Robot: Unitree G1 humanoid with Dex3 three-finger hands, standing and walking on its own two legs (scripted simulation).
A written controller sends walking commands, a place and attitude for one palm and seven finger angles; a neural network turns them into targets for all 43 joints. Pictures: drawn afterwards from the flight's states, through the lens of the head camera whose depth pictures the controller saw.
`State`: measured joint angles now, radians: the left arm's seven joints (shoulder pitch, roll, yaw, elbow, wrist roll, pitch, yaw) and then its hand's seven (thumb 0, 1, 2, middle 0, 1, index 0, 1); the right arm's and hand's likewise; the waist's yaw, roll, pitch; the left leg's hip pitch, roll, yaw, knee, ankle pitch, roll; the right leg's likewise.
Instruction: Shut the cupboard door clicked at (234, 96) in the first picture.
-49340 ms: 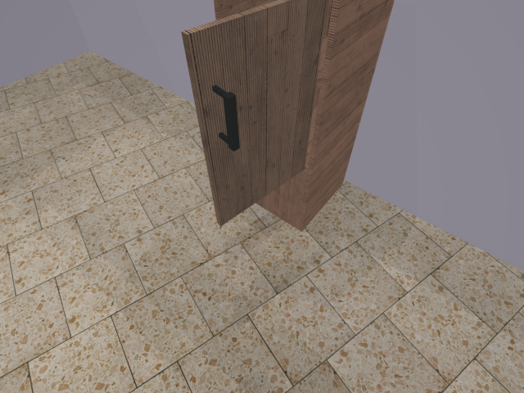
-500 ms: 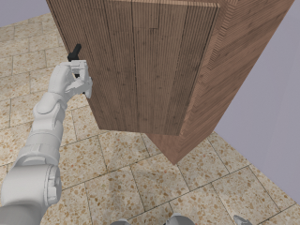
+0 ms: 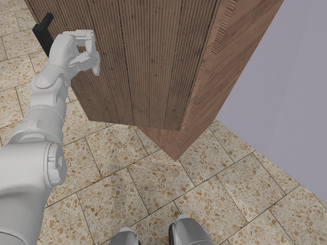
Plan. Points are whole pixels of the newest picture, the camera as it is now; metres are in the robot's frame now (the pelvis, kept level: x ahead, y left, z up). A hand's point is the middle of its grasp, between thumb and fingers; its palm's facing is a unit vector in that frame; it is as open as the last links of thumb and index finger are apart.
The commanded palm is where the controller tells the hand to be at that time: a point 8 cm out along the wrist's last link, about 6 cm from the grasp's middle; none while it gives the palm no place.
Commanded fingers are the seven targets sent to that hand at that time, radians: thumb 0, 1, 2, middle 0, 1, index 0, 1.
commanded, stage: push the door shut along its arc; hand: left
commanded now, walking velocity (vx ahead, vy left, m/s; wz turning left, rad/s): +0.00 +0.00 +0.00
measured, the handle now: (56, 48) +0.57 +0.19 +0.11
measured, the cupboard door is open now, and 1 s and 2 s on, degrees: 37 24 23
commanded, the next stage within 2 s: pull the fist back off the door in 0.70 s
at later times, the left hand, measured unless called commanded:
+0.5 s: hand (97, 51) +0.54 +0.10 +0.13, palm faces -0.36 -0.93 -0.02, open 3.2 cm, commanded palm +0.56 +0.13 +0.12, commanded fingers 0.00 0.90 0.90 -1.30 -1.50 -1.30 -1.50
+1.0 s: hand (113, 35) +0.59 +0.06 +0.13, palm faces +0.07 -1.00 +0.05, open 3.1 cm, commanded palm +0.56 +0.09 +0.12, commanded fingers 0.00 0.90 0.90 -1.30 -1.50 -1.30 -1.50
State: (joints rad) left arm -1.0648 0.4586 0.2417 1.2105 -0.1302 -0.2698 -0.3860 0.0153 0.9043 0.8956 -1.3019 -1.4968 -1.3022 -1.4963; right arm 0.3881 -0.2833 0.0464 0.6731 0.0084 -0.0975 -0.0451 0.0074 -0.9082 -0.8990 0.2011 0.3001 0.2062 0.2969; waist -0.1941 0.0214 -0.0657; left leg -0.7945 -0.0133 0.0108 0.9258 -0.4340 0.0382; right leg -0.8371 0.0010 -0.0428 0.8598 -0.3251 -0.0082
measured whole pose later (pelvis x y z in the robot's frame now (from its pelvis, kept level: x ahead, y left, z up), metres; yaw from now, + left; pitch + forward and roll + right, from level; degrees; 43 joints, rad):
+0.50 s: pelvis +0.01 -0.01 +0.00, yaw +1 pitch +19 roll -2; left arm -1.17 0.51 0.18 1.26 -0.13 -0.22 -0.47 0.01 0.91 0.96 -1.30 -1.50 -1.30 -1.50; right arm 0.35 -0.29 0.03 0.69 0.00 -0.07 -0.05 0.01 -0.91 -0.90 0.20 0.30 0.21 0.30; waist -0.20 0.02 -0.06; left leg -0.82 0.00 -0.03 0.93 -0.45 0.02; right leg -0.85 0.01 -0.08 0.86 -0.34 -0.03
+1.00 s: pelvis +0.00 -0.02 -0.02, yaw +0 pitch +25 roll -2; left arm -1.33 0.40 0.33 1.31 0.00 -0.24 0.11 0.02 0.88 0.95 -1.30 -1.50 -1.30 -1.50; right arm 0.45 -0.26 0.04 0.69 -0.09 -0.12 0.04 0.00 -0.91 -0.90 0.20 0.30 0.20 0.30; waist -0.25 0.06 -0.11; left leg -1.01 0.00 -0.03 1.03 -0.46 0.01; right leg -1.04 0.02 -0.08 0.94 -0.35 -0.03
